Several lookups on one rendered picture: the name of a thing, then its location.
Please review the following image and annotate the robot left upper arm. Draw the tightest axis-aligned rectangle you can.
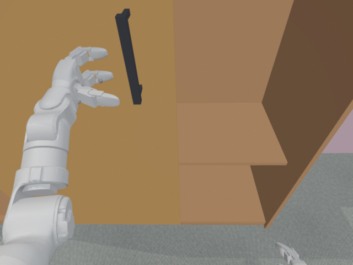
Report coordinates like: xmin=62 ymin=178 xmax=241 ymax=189
xmin=0 ymin=195 xmax=74 ymax=265

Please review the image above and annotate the robot left hand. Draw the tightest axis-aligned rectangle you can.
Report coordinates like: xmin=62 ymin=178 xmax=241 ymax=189
xmin=52 ymin=46 xmax=120 ymax=108

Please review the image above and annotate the left robot forearm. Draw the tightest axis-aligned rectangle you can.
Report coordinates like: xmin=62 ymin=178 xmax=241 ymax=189
xmin=2 ymin=87 xmax=78 ymax=244

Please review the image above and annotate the handle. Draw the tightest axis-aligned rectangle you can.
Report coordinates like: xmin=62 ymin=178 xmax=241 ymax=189
xmin=115 ymin=9 xmax=142 ymax=104

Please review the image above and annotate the robot right hand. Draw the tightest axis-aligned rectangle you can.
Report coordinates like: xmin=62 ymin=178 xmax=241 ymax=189
xmin=276 ymin=242 xmax=306 ymax=265

